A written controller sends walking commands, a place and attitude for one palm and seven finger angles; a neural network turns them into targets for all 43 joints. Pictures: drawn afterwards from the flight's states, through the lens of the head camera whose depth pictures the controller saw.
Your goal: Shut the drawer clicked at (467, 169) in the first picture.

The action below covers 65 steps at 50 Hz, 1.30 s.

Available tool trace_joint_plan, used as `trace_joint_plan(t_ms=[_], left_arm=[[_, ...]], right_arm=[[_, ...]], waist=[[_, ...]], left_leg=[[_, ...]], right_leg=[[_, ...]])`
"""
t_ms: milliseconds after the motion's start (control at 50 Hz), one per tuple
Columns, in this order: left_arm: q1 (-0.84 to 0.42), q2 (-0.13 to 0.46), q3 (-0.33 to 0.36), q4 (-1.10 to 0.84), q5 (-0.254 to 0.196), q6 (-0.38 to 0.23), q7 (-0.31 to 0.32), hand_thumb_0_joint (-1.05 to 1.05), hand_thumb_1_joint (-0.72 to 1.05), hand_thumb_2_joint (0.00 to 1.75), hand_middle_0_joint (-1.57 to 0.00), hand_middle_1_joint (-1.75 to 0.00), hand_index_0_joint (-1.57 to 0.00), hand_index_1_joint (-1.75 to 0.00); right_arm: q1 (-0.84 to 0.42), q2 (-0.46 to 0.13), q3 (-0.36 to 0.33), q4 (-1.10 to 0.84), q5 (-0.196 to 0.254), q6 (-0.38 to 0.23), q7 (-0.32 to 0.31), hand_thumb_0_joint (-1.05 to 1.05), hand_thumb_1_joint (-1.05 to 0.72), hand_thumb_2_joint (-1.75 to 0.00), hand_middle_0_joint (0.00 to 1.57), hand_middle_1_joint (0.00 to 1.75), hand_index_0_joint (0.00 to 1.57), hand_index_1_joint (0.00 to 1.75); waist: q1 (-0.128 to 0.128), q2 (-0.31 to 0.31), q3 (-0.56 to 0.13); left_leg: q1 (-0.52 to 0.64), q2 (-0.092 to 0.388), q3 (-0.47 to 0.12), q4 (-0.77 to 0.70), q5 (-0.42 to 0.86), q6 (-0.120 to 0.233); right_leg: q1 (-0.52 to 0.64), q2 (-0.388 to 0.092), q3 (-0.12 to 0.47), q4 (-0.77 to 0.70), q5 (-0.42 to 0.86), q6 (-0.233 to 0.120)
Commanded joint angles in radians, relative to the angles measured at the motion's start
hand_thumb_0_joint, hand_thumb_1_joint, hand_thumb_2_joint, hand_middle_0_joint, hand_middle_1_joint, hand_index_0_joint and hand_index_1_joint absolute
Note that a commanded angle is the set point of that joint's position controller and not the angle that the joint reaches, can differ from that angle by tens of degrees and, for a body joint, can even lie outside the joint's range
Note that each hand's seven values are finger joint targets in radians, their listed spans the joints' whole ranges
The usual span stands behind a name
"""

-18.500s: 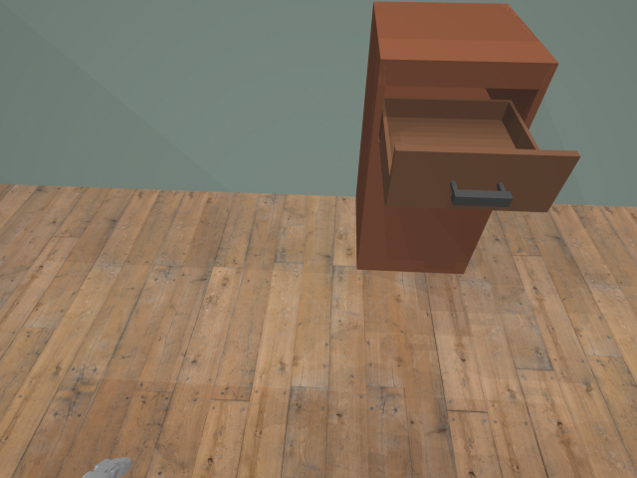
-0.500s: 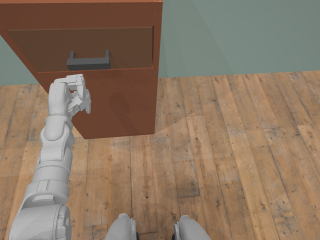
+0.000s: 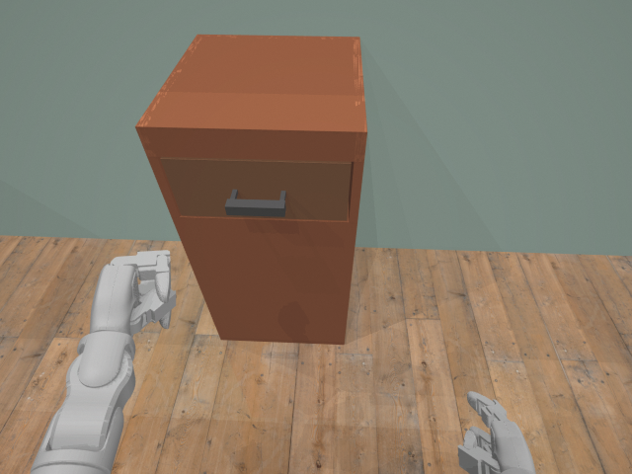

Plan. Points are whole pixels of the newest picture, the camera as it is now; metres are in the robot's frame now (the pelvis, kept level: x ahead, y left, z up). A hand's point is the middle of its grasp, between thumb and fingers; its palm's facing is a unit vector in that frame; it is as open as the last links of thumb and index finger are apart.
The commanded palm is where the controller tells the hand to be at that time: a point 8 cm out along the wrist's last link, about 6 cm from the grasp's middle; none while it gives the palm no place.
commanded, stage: draw the hand back to the body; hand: left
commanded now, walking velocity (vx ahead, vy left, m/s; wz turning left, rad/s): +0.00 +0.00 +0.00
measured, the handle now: (257, 201) +0.64 +0.16 -0.06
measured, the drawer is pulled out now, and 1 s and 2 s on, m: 0.00 0.00 0.00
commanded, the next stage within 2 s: step back with the hand held close in 0.62 s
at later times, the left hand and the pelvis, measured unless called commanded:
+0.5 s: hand (44, 347) +0.18 +0.24 +0.19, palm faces +0.41 -0.81 -0.41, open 3.2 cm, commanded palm +0.14 +0.27 +0.19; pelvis +0.01 -0.01 +0.02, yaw +1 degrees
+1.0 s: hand (64, 341) +0.20 +0.24 +0.17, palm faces +0.30 -0.82 -0.49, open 3.2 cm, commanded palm +0.13 +0.28 +0.19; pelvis +0.00 +0.00 +0.02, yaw +0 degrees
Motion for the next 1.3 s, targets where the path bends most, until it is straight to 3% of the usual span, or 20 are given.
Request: trace_joint_plan(t_ms=[0, 20, 100, 180, 320, 420, 480, 520, 580, 680, 720, 740, 760, 780, 860, 960, 1000, 1080, 1180, 1280], left_arm=[[-0.124, 0.137, 0.067, -0.348, -0.006, -0.044, 0.030, 0.00, 0.90, 0.90, -1.40, -1.60, -1.40, -1.60], [-0.100, 0.131, 0.064, -0.386, -0.004, -0.041, 0.030, 0.00, 0.90, 0.90, -1.40, -1.60, -1.40, -1.60], [0.054, 0.133, 0.094, -0.459, -0.011, -0.028, 0.028, 0.00, 0.90, 0.90, -1.40, -1.60, -1.40, -1.60], [0.132, 0.198, 0.183, -0.575, -0.008, -0.034, 0.033, 0.00, 0.90, 0.90, -1.40, -1.60, -1.40, -1.60], [0.319, 0.205, 0.248, -0.796, -0.006, -0.055, 0.040, 0.00, 0.90, 0.90, -1.40, -1.60, -1.40, -1.60], [0.468, 0.217, 0.307, -0.855, -0.010, -0.068, 0.038, 0.00, 0.90, 0.90, -1.40, -1.60, -1.40, -1.60], [0.469, 0.152, 0.263, -0.747, -0.007, -0.056, 0.028, 0.00, 0.90, 0.90, -1.40, -1.60, -1.40, -1.60], [0.429, 0.152, 0.260, -0.732, -0.005, -0.057, 0.032, 0.00, 0.90, 0.90, -1.40, -1.60, -1.40, -1.60], [0.397, 0.179, 0.276, -0.743, -0.001, -0.065, 0.037, 0.00, 0.90, 0.90, -1.40, -1.60, -1.40, -1.60], [0.402, 0.223, 0.306, -0.841, 0.006, -0.078, 0.053, 0.00, 0.90, 0.90, -1.40, -1.60, -1.40, -1.60], [0.414, 0.203, 0.288, -0.838, 0.003, -0.075, 0.053, 0.00, 0.90, 0.90, -1.40, -1.60, -1.40, -1.60], [0.312, 0.323, 0.418, -0.922, 0.014, -0.122, 0.059, 0.00, 0.90, 0.90, -1.40, -1.60, -1.40, -1.60], [0.439, 0.247, 0.377, -0.789, 0.015, -0.123, 0.051, 0.00, 0.90, 0.90, -1.40, -1.60, -1.40, -1.60], [0.448, 0.245, 0.366, -0.801, 0.018, -0.128, 0.047, 0.00, 0.90, 0.90, -1.40, -1.60, -1.40, -1.60], [0.568, 0.187, 0.333, -0.754, 0.014, -0.142, 0.037, 0.00, 0.90, 0.90, -1.40, -1.60, -1.40, -1.60], [0.641, 0.232, 0.379, -0.817, -0.001, -0.156, 0.042, 0.00, 0.90, 0.90, -1.40, -1.60, -1.40, -1.60], [0.659, 0.250, 0.395, -0.847, -0.004, -0.159, 0.049, 0.00, 0.90, 0.90, -1.40, -1.60, -1.40, -1.60], [0.644, 0.266, 0.397, -0.891, -0.003, -0.162, 0.060, 0.00, 0.90, 0.90, -1.40, -1.60, -1.40, -1.60], [0.635, 0.253, 0.384, -0.874, 0.008, -0.172, 0.070, 0.00, 0.90, 0.90, -1.40, -1.60, -1.40, -1.60], [0.607, 0.238, 0.372, -0.858, 0.025, -0.198, 0.076, 0.00, 0.90, 0.90, -1.40, -1.60, -1.40, -1.60]], right_arm=[[-0.114, -0.110, -0.030, -0.133, -0.006, -0.072, -0.020, 0.00, -0.90, -0.90, 0.20, 0.30, 0.20, 0.30], [-0.119, -0.111, -0.028, -0.131, -0.008, -0.079, -0.019, 0.00, -0.90, -0.90, 0.20, 0.30, 0.20, 0.30], [-0.134, -0.109, -0.026, -0.114, -0.017, -0.099, -0.014, 0.00, -0.90, -0.90, 0.20, 0.30, 0.20, 0.30], [-0.151, -0.108, -0.027, -0.097, -0.031, -0.122, -0.015, 0.00, -0.90, -0.90, 0.20, 0.30, 0.20, 0.30], [-0.151, -0.092, -0.030, -0.087, -0.043, -0.175, -0.007, 0.00, -0.90, -0.90, 0.20, 0.30, 0.20, 0.30], [-0.143, -0.095, -0.044, -0.084, -0.042, -0.199, -0.002, 0.00, -0.90, -0.90, 0.20, 0.30, 0.20, 0.30], [-0.135, -0.100, -0.052, -0.063, -0.044, -0.197, -0.005, 0.00, -0.90, -0.90, 0.20, 0.30, 0.20, 0.30], [-0.126, -0.104, -0.053, -0.060, -0.044, -0.193, -0.010, 0.00, -0.90, -0.90, 0.20, 0.30, 0.20, 0.30], [-0.135, -0.105, -0.055, -0.058, -0.048, -0.198, -0.021, 0.00, -0.90, -0.90, 0.20, 0.30, 0.20, 0.30], [-0.139, -0.099, -0.047, -0.060, -0.056, -0.229, -0.024, 0.00, -0.90, -0.90, 0.20, 0.30, 0.20, 0.30], [-0.140, -0.092, -0.043, -0.058, -0.054, -0.233, -0.023, 0.00, -0.90, -0.90, 0.20, 0.30, 0.20, 0.30], [-0.119, -0.124, -0.053, -0.096, -0.050, -0.199, -0.012, 0.00, -0.90, -0.90, 0.20, 0.30, 0.20, 0.30], [-0.124, -0.107, -0.058, -0.064, -0.056, -0.177, -0.009, 0.00, -0.90, -0.90, 0.20, 0.30, 0.20, 0.30], [-0.137, -0.114, -0.063, -0.075, -0.056, -0.167, -0.005, 0.00, -0.90, -0.90, 0.20, 0.30, 0.20, 0.30], [-0.112, -0.116, -0.083, -0.084, -0.053, -0.118, 0.007, 0.00, -0.90, -0.90, 0.20, 0.30, 0.20, 0.30], [-0.122, -0.110, -0.098, -0.121, -0.040, -0.086, 0.005, 0.00, -0.90, -0.90, 0.20, 0.30, 0.20, 0.30], [-0.124, -0.109, -0.098, -0.130, -0.039, -0.081, 0.000, 0.00, -0.90, -0.90, 0.20, 0.30, 0.20, 0.30], [-0.116, -0.118, -0.104, -0.137, -0.039, -0.082, -0.010, 0.00, -0.90, -0.90, 0.20, 0.30, 0.20, 0.30], [-0.103, -0.123, -0.107, -0.127, -0.042, -0.096, -0.016, 0.00, -0.90, -0.90, 0.20, 0.30, 0.20, 0.30], [-0.105, -0.134, -0.108, -0.131, -0.041, -0.114, -0.018, 0.00, -0.90, -0.90, 0.20, 0.30, 0.20, 0.30]], waist=[[0.008, 0.015, -0.132], [0.010, 0.031, -0.125], [0.021, -0.027, -0.056], [0.039, -0.012, -0.031], [0.054, 0.065, -0.030], [0.064, 0.004, -0.007], [0.048, -0.046, 0.089], [0.044, -0.035, 0.096], [0.053, -0.044, 0.071], [0.074, 0.055, -0.041], [0.070, 0.045, -0.014], [0.013, 0.030, 0.076], [0.013, -0.014, 0.091], [0.017, -0.010, 0.101], [0.005, 0.001, 0.002], [0.015, -0.042, -0.134], [0.019, -0.020, -0.166], [0.014, 0.017, -0.153], [0.004, 0.029, -0.092], [-0.008, 0.044, -0.013]], left_leg=[[0.239, 0.003, -0.032, -0.186, 0.194, 0.017], [0.261, 0.003, -0.032, -0.201, 0.206, 0.015], [0.281, 0.005, -0.026, -0.252, 0.217, 0.017], [0.314, -0.002, -0.019, -0.279, 0.234, 0.018], [0.355, -0.006, -0.012, -0.285, 0.308, 0.014], [0.356, 0.002, -0.009, -0.279, 0.328, 0.015], [0.341, -0.001, -0.002, -0.289, 0.275, 0.019], [0.342, 0.002, -0.006, -0.299, 0.243, 0.022], [0.358, -0.004, -0.005, -0.295, 0.233, 0.027], [0.384, -0.010, -0.005, -0.281, 0.319, 0.022], [0.373, -0.008, -0.008, -0.282, 0.334, 0.020], [0.300, 0.003, -0.026, -0.248, 0.294, 0.037], [0.286, 0.004, -0.033, -0.240, 0.286, 0.034], [0.283, 0.001, -0.034, -0.243, 0.298, 0.031], [0.298, 0.027, -0.026, -0.259, 0.448, 0.028], [0.320, 0.038, -0.026, -0.252, 0.613, 0.029], [0.310, 0.039, -0.028, -0.251, 0.639, 0.029], [0.271, 0.046, -0.033, -0.255, 0.585, 0.031], [0.179, 0.055, -0.057, -0.298, 0.408, 0.036], [-0.015, 0.072, -0.102, -0.383, 0.016, 0.056]], right_leg=[[0.076, 0.012, -0.006, -0.175, 0.236, -0.030], [0.087, 0.011, -0.008, -0.190, 0.247, -0.030], [0.137, 0.010, -0.008, -0.248, 0.260, -0.024], [0.165, 0.014, -0.005, -0.302, 0.268, -0.024], [0.216, 0.006, -0.005, -0.322, 0.336, -0.024], [0.219, 0.010, -0.006, -0.326, 0.363, -0.019], [0.161, 0.016, -0.008, -0.358, 0.305, -0.012], [0.157, 0.009, -0.008, -0.354, 0.264, -0.010], [0.167, 0.008, 0.001, -0.368, 0.244, -0.011], [0.241, 0.000, 0.008, -0.338, 0.353, -0.018], [0.240, -0.001, 0.003, -0.331, 0.372, -0.018], [0.135, -0.048, 0.091, -0.383, 0.427, -0.014], [0.122, -0.068, 0.077, -0.383, 0.418, -0.015], [0.113, -0.067, 0.080, -0.389, 0.437, -0.014], [0.160, -0.057, 0.030, -0.328, 0.497, 0.002], [0.216, -0.043, 0.002, -0.263, 0.603, 0.018], [0.233, -0.040, 0.000, -0.241, 0.618, 0.020], [0.211, -0.034, 0.008, -0.229, 0.574, 0.025], [0.183, -0.017, 0.014, -0.232, 0.418, 0.026], [0.220, -0.001, 0.026, -0.221, 0.231, 0.024]])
